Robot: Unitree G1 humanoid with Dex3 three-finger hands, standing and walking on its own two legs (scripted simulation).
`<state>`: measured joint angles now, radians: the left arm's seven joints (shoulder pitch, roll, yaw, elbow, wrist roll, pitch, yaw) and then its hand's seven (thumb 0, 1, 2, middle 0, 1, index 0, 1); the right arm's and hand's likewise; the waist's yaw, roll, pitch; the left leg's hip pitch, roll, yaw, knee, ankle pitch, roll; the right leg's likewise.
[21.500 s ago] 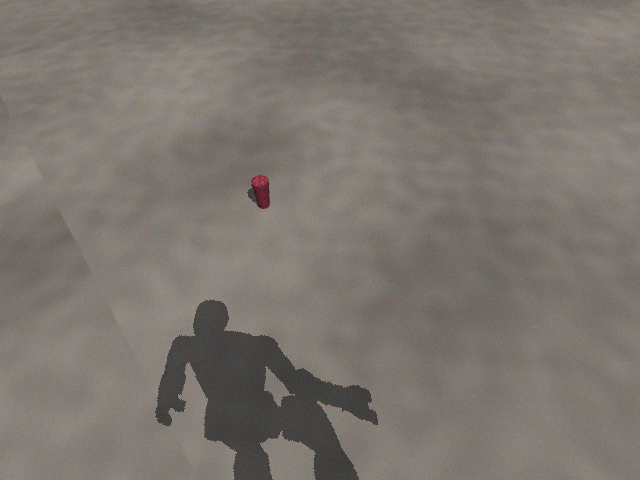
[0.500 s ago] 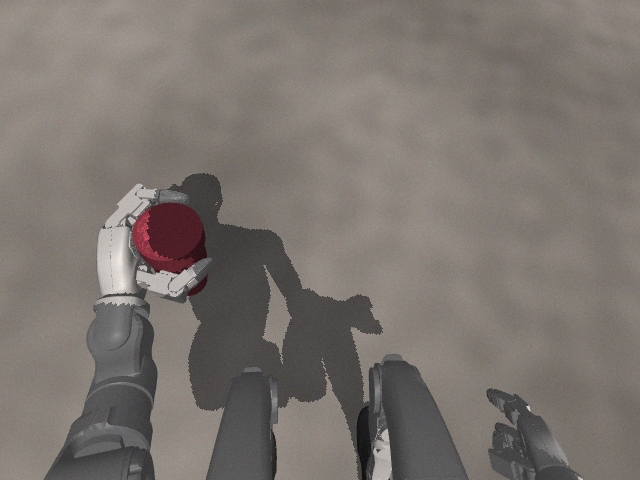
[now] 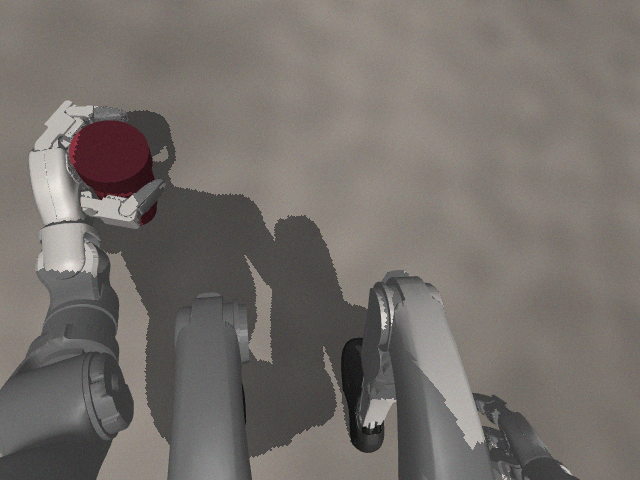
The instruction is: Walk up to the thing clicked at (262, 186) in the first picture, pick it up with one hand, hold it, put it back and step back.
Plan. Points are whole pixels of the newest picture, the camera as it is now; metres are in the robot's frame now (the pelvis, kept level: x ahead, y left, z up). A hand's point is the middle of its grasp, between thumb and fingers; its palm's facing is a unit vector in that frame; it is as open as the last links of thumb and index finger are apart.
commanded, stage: crouch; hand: left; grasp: from the side
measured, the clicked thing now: (125, 183) +0.46 +0.22 -0.06
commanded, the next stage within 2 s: lower in 0.74 s
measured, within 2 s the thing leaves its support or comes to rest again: neither
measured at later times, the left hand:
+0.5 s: hand (141, 192) +0.48 +0.22 -0.14, palm faces +0.13 -0.99 -0.02, open 10.1 cm
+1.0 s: hand (155, 201) +0.49 +0.21 -0.19, palm faces +0.15 -0.99 +0.00, open 10.1 cm
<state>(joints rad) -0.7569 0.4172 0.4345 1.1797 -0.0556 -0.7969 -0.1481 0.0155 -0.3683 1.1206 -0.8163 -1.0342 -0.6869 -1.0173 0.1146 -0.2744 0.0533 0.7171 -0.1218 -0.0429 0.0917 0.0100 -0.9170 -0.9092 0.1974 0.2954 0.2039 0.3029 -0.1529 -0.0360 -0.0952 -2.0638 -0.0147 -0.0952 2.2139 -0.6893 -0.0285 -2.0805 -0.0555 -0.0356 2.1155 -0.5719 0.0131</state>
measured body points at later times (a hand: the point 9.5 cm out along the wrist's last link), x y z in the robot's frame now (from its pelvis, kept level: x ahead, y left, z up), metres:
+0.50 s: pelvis +0.00 +0.01 -0.07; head +0.22 +0.09 +0.31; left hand +0.47 +0.27 -0.13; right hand +0.07 -0.27 -0.16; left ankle +0.09 +0.13 -0.36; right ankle +0.13 -0.13 -0.36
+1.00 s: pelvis +0.00 +0.01 -0.09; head +0.24 +0.10 +0.28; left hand +0.48 +0.27 -0.19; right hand +0.07 -0.27 -0.16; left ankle +0.09 +0.13 -0.36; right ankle +0.13 -0.13 -0.36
